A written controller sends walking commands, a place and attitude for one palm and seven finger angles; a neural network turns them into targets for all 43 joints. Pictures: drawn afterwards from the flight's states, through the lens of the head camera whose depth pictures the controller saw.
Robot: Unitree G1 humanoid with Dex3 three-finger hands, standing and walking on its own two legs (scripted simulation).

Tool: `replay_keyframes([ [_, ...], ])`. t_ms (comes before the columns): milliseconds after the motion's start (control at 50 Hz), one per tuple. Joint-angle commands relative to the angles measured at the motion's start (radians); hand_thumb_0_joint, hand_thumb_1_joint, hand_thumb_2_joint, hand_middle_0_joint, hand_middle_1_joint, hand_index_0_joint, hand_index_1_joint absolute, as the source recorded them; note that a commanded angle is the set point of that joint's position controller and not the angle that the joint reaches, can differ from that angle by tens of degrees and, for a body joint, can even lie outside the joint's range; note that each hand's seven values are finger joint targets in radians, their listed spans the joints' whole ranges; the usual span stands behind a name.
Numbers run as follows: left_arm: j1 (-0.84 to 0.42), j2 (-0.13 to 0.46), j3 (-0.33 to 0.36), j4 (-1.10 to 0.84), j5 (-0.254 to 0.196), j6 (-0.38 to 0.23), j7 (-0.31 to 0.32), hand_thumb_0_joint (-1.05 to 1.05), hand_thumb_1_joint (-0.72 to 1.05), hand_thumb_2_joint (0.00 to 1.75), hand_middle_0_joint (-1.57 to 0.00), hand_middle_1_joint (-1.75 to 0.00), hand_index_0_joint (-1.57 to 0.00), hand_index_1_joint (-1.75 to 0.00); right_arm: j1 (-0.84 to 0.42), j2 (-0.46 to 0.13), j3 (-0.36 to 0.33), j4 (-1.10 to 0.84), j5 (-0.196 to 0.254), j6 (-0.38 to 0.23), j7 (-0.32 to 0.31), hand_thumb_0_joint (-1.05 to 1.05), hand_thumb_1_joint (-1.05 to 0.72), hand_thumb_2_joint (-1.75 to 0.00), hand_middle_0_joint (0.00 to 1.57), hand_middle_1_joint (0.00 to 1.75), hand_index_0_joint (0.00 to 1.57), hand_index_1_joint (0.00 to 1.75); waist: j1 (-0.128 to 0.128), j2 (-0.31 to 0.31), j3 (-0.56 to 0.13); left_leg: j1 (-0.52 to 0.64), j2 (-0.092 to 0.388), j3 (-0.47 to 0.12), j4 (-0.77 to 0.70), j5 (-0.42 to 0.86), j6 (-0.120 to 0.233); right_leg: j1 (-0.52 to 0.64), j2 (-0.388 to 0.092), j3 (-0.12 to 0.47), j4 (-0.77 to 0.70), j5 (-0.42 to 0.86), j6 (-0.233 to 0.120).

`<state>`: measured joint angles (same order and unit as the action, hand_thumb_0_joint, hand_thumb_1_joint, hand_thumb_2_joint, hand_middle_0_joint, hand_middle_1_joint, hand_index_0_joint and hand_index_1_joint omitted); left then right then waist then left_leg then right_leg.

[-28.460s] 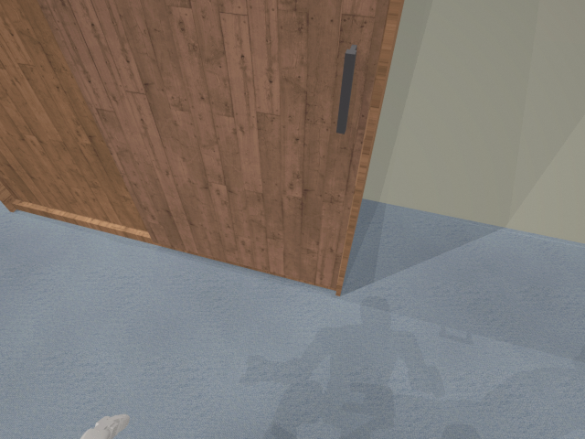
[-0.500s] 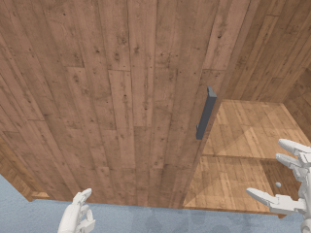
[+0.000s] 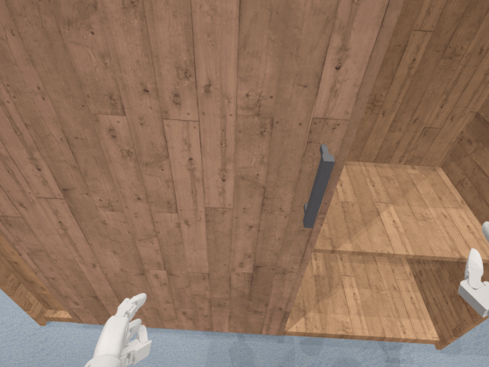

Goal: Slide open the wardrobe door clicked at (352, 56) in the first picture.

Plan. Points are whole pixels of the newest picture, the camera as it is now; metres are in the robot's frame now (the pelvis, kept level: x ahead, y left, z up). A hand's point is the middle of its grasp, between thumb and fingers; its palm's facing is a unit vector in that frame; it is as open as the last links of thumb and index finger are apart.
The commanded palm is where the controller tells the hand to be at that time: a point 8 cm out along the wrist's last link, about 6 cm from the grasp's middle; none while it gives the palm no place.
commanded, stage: draw the hand back to the body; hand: right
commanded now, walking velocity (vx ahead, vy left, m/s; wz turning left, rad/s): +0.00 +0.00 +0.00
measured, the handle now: (315, 188) +0.41 -0.14 +0.09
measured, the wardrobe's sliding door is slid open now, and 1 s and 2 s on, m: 0.62 0.62 0.62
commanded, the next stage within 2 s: step back with the hand held close in 0.24 s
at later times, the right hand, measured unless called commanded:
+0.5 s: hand (475, 278) +0.18 -0.27 +0.17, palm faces +0.46 +0.80 -0.39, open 7.5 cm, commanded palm +0.12 -0.30 +0.17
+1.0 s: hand out of the picture +0.11 -0.29 +0.15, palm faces +0.44 +0.78 -0.43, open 7.5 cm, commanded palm +0.05 -0.32 +0.17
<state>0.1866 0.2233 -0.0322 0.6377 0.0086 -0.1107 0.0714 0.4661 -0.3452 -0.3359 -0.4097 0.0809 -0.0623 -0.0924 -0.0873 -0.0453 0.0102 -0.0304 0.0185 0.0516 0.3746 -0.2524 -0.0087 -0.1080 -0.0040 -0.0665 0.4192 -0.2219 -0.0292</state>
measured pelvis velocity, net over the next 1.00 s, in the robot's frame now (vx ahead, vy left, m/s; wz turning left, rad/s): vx -0.08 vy -0.02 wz -0.01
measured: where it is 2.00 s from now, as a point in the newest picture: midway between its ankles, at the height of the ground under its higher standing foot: outside the picture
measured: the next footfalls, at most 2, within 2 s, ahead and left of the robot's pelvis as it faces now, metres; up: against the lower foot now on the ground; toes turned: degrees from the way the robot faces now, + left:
left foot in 1.44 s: -0.23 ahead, +0.09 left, +0.00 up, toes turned +2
right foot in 1.56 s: -0.07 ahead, -0.10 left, +0.00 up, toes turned +4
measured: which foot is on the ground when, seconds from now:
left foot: down 0.00-1.00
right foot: down 0.00-1.00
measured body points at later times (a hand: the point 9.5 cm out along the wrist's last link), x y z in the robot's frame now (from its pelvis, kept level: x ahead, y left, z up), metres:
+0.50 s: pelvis -0.02 +0.00 +0.00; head -0.03 +0.00 +0.45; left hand +0.18 +0.22 -0.07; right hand +0.15 -0.31 +0.19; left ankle -0.02 +0.12 -0.74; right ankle +0.01 -0.10 -0.74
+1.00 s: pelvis -0.08 -0.02 -0.01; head -0.08 -0.03 +0.43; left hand +0.10 +0.21 -0.08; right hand +0.08 -0.33 +0.17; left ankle -0.03 +0.12 -0.74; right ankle +0.01 -0.10 -0.74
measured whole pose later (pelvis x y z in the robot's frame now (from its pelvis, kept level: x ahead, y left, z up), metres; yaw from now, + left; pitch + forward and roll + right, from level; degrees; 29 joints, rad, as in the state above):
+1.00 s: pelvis -0.08 -0.02 -0.01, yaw +0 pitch -1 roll +2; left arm 0.21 0.22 0.00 0.56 0.00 -0.08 0.08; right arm 0.50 -0.37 -0.41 -0.47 0.03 -0.21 -0.12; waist -0.03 -0.01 0.04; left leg -0.31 0.01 0.03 0.52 -0.19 -0.02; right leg -0.40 0.00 -0.06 0.59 -0.25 -0.07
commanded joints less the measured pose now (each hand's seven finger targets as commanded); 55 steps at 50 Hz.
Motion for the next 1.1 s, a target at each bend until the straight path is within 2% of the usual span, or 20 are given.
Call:
replay_keyframes([
  [0,-0.131,0.117,0.049,-0.158,0.003,-0.044,0.01,0.0,0.9,0.9,-0.2,-0.3,-0.2,-0.3,-0.106,-0.163,-0.094,-0.19,0.001,-0.054,-0.01,0.0,-0.9,-0.9,0.2,0.3,0.2,0.3,0.009,0.033,-0.04,-0.093,-0.023,-0.018,-0.077,0.163,0.021,0.062,-0.02,0.06,-0.072,0.171,-0.003],
  [120,-0.14,0.113,0.045,-0.155,0.009,-0.064,0.015,0.0,0.9,0.9,-0.2,-0.3,-0.2,-0.3,-0.121,-0.201,-0.121,-0.252,-0.006,-0.066,-0.021,0.0,-0.9,-0.9,0.2,0.3,0.2,0.3,-0.001,-0.059,-0.081,-0.065,-0.021,-0.024,-0.089,0.165,0.027,0.08,-0.011,0.059,-0.069,0.165,-0.001],
  [160,-0.14,0.109,0.043,-0.149,0.009,-0.067,0.016,0.0,0.9,0.9,-0.2,-0.3,-0.2,-0.3,-0.114,-0.183,-0.107,-0.235,-0.006,-0.065,-0.022,0.0,-0.9,-0.9,0.2,0.3,0.2,0.3,0.003,-0.066,-0.047,-0.079,-0.021,-0.022,-0.091,0.15,0.027,0.068,-0.013,0.064,-0.076,0.152,0.003],
  [320,-0.143,0.115,0.052,-0.147,0.004,-0.057,0.015,0.0,0.9,0.9,-0.2,-0.3,-0.2,-0.3,-0.096,-0.162,-0.102,-0.163,0.002,-0.063,-0.009,0.0,-0.9,-0.9,0.2,0.3,0.2,0.3,0.008,0.027,0.006,-0.104,-0.028,-0.021,-0.118,0.1,0.021,0.056,-0.018,0.055,-0.093,0.105,-0.001],
  [340,-0.145,0.119,0.05,-0.14,0.002,-0.055,0.018,0.0,0.9,0.9,-0.2,-0.3,-0.2,-0.3,-0.22,-0.206,-0.126,-0.191,0.0,-0.068,-0.016,0.0,-0.9,-0.9,0.2,0.3,0.2,0.3,0.017,-0.01,-0.014,-0.101,-0.023,-0.028,-0.119,0.088,0.021,0.059,-0.015,0.056,-0.094,0.088,-0.003],
  [360,-0.153,0.131,0.045,-0.184,-0.006,-0.038,0.016,0.0,0.9,0.9,-0.2,-0.3,-0.2,-0.3,-0.349,-0.35,-0.261,-0.264,-0.013,-0.119,-0.03,0.0,-0.9,-0.9,0.2,0.3,0.2,0.3,0.044,-0.003,0.055,-0.202,0.019,-0.112,-0.17,0.098,0.016,-0.032,-0.033,0.073,-0.054,0.009,-0.023],
  [380,-0.145,0.116,0.045,-0.161,0.0,-0.027,0.017,0.0,0.9,0.9,-0.2,-0.3,-0.2,-0.3,-0.233,-0.247,-0.183,-0.174,-0.01,-0.126,-0.022,0.0,-0.9,-0.9,0.2,0.3,0.2,0.3,0.053,0.035,0.046,-0.225,0.043,-0.12,-0.178,0.094,0.022,-0.029,-0.025,0.081,-0.026,0.018,-0.023],
  [400,-0.147,0.116,0.047,-0.169,0.003,-0.018,0.013,0.0,0.9,0.9,-0.2,-0.3,-0.2,-0.3,-0.169,-0.213,-0.149,-0.157,-0.019,-0.122,-0.018,0.0,-0.9,-0.9,0.2,0.3,0.2,0.3,0.05,0.043,0.038,-0.24,0.048,-0.124,-0.178,0.11,0.023,-0.01,-0.025,0.078,-0.018,0.047,-0.023],
  [460,-0.126,0.127,0.058,-0.192,0.005,0.001,0.01,0.0,0.9,0.9,-0.2,-0.3,-0.2,-0.3,-0.091,-0.183,-0.121,-0.189,-0.023,-0.135,-0.015,0.0,-0.9,-0.9,0.2,0.3,0.2,0.3,0.053,-0.028,-0.063,-0.2,0.049,-0.094,-0.109,0.225,0.016,0.013,-0.038,0.066,-0.013,0.166,-0.018],
  [540,-0.108,0.13,0.071,-0.225,0.0,0.025,0.009,0.0,0.9,0.9,-0.2,-0.3,-0.2,-0.3,0.027,-0.21,-0.163,-0.246,-0.019,-0.141,-0.021,0.0,-0.9,-0.9,0.2,0.3,0.2,0.3,0.05,-0.019,-0.189,-0.141,0.026,-0.061,-0.018,0.311,0.0,0.029,-0.065,0.074,-0.013,0.348,-0.022],
  [620,-0.11,0.132,0.082,-0.25,-0.004,0.044,0.014,0.0,0.9,0.9,-0.2,-0.3,-0.2,-0.3,0.065,-0.273,-0.239,-0.294,-0.013,-0.154,-0.029,0.0,-0.9,-0.9,0.2,0.3,0.2,0.3,0.048,0.015,-0.214,-0.115,0.013,-0.058,0.038,0.333,-0.006,-0.028,-0.08,0.089,-0.014,0.369,-0.025],
  [680,-0.104,0.132,0.083,-0.26,-0.01,0.044,0.015,0.0,0.9,0.9,-0.2,-0.3,-0.2,-0.3,0.069,-0.26,-0.236,-0.286,-0.009,-0.161,-0.031,0.0,-0.9,-0.9,0.2,0.3,0.2,0.3,0.051,0.003,-0.172,-0.125,0.004,-0.061,0.072,0.279,-0.009,-0.101,-0.098,0.106,-0.04,0.298,-0.029],
  [740,-0.101,0.138,0.084,-0.26,-0.011,0.028,0.02,0.0,0.9,0.9,-0.2,-0.3,-0.2,-0.3,0.054,-0.247,-0.231,-0.284,-0.017,-0.174,-0.034,0.0,-0.9,-0.9,0.2,0.3,0.2,0.3,0.05,-0.069,-0.145,-0.083,-0.012,-0.061,0.129,0.216,-0.011,-0.209,-0.121,0.13,-0.087,0.147,-0.048],
  [800,-0.094,0.147,0.085,-0.256,-0.011,0.008,0.021,0.0,0.9,0.9,-0.2,-0.3,-0.2,-0.3,0.028,-0.223,-0.215,-0.265,-0.03,-0.185,-0.037,0.0,-0.9,-0.9,0.2,0.3,0.2,0.3,0.056,-0.085,-0.095,-0.039,-0.015,-0.073,0.176,0.134,-0.01,-0.373,-0.142,0.162,-0.141,-0.146,-0.068],
  [880,-0.075,0.148,0.089,-0.243,-0.012,-0.017,0.021,0.0,0.9,0.9,-0.2,-0.3,-0.2,-0.3,-0.023,-0.203,-0.194,-0.254,-0.053,-0.203,-0.043,0.0,-0.9,-0.9,0.2,0.3,0.2,0.3,0.066,-0.022,-0.036,-0.08,0.001,-0.12,0.119,-0.052,0.001,-0.481,-0.128,0.179,-0.118,-0.404,-0.074],
  [920,-0.067,0.148,0.094,-0.237,-0.005,-0.026,0.021,0.0,0.9,0.9,-0.2,-0.3,-0.2,-0.3,-0.043,-0.236,-0.213,-0.28,-0.058,-0.216,-0.049,0.0,-0.9,-0.9,0.2,0.3,0.2,0.3,0.069,0.032,-0.031,-0.184,0.031,-0.171,0.019,-0.194,0.023,-0.422,-0.09,0.161,-0.043,-0.392,-0.058],
  [960,-0.053,0.13,0.089,-0.221,-0.003,-0.032,0.018,0.0,0.9,0.9,-0.2,-0.3,-0.2,-0.3,-0.06,-0.232,-0.189,-0.3,-0.053,-0.225,-0.057,0.0,-0.9,-0.9,0.2,0.3,0.2,0.3,0.076,0.118,-0.029,-0.397,0.105,-0.234,-0.102,-0.32,0.068,-0.247,-0.034,0.117,0.127,-0.277,-0.021],
  [1000,-0.032,0.117,0.086,-0.189,0.0,-0.036,0.013,0.0,0.9,0.9,-0.2,-0.3,-0.2,-0.3,-0.061,-0.242,-0.185,-0.32,-0.047,-0.234,-0.072,0.0,-0.9,-0.9,0.2,0.3,0.2,0.3,0.086,0.163,-0.068,-0.525,0.188,-0.267,-0.141,-0.28,0.112,-0.099,0.003,0.087,0.298,-0.164,0.0],
  [1040,-0.026,0.109,0.077,-0.183,0.004,-0.038,0.016,0.0,0.9,0.9,-0.2,-0.3,-0.2,-0.3,-0.068,-0.251,-0.193,-0.333,-0.043,-0.235,-0.081,0.0,-0.9,-0.9,0.2,0.3,0.2,0.3,0.097,0.132,-0.087,-0.515,0.172,-0.216,-0.085,-0.192,0.095,-0.081,-0.001,0.1,0.246,-0.134,0.0],
  [1080,-0.042,0.136,0.08,-0.196,0.001,-0.047,0.025,0.0,0.9,0.9,-0.2,-0.3,-0.2,-0.3,-0.082,-0.259,-0.206,-0.371,-0.041,-0.245,-0.082,0.0,-0.9,-0.9,0.2,0.3,0.2,0.3,0.097,-0.037,-0.064,-0.467,0.044,-0.111,0.066,-0.222,0.029,-0.17,-0.078,0.239,0.0,-0.262,-0.028],
])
